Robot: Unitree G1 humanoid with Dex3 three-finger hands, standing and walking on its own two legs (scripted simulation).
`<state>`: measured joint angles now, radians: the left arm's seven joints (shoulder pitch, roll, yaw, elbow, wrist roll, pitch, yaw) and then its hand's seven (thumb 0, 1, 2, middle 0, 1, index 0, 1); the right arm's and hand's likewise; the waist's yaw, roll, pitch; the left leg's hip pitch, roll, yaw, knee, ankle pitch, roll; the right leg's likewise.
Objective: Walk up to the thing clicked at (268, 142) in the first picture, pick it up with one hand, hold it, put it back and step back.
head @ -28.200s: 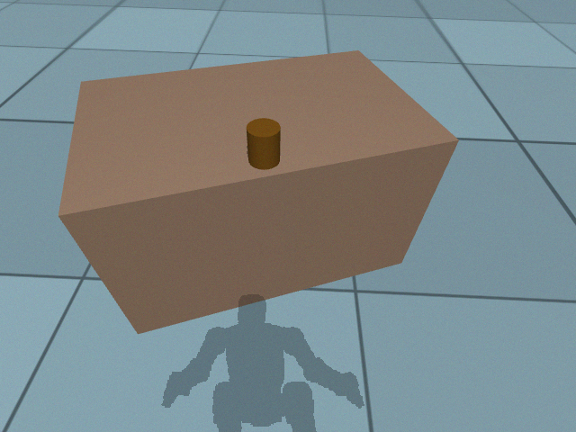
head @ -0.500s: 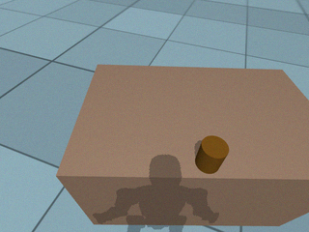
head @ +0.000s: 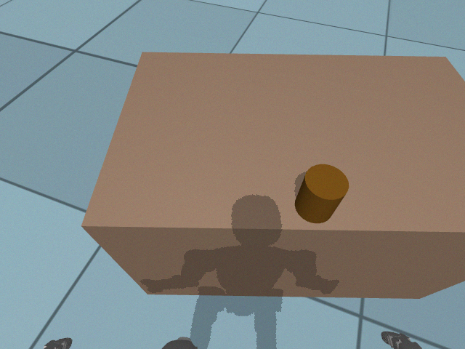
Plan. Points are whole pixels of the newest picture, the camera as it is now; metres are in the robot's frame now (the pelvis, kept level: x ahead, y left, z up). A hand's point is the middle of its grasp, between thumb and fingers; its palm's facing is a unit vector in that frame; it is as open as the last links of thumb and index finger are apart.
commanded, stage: step back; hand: right
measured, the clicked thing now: (319, 194) +0.43 -0.20 -0.06
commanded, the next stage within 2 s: none
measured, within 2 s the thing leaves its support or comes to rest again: neither
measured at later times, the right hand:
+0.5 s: hand out of the picture +0.00 -0.24 -0.14, palm faces -0.03 +0.91 -0.41, open 7.3 cm
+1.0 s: hand out of the picture -0.12 -0.23 -0.15, palm faces -0.08 +0.91 -0.40, open 7.3 cm
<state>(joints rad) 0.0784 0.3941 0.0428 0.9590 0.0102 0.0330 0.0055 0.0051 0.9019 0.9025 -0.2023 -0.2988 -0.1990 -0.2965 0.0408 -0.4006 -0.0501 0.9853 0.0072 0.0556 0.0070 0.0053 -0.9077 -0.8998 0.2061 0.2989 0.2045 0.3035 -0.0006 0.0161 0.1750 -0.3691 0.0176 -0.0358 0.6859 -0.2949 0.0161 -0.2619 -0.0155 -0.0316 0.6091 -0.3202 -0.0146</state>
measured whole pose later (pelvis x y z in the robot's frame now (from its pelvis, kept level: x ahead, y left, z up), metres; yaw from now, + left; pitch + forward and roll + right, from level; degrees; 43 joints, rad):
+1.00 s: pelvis -0.21 +0.04 -0.01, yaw +1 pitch -3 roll +0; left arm 0.10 0.40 0.06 0.79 0.02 0.07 0.02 0.01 0.90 0.90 -0.20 -0.30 -0.20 -0.30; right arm 0.15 -0.38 -0.04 0.88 -0.03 0.04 0.01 0.01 -0.91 -0.90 0.21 0.30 0.20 0.30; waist 0.00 -0.03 0.20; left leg -0.27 -0.03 -0.03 0.66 -0.35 0.02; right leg -0.47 0.04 0.10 0.90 -0.48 -0.01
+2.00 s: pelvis -0.55 +0.01 -0.01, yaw -4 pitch -2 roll -1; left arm 0.20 0.38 0.06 0.89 0.03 0.04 0.01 0.01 0.90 0.90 -0.20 -0.30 -0.20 -0.30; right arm 0.08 -0.40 -0.04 0.82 -0.03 0.06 0.00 0.01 -0.90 -0.90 0.21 0.30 0.21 0.30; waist 0.04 0.04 0.17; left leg -0.44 0.08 0.01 0.65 -0.17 -0.01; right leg -0.19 0.04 0.02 0.62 -0.41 -0.01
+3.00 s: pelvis -0.57 +0.02 +0.01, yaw +0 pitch -2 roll +0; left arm 0.13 0.39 0.02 1.04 0.01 -0.01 0.00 0.01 0.90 0.90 -0.20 -0.30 -0.20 -0.30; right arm 0.09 -0.32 -0.02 1.05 -0.02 -0.01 0.00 0.01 -0.91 -0.90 0.21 0.30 0.20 0.30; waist 0.03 -0.02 0.08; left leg -0.25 0.03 0.01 0.55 -0.26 -0.01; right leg -0.19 -0.01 0.01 0.52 -0.30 0.02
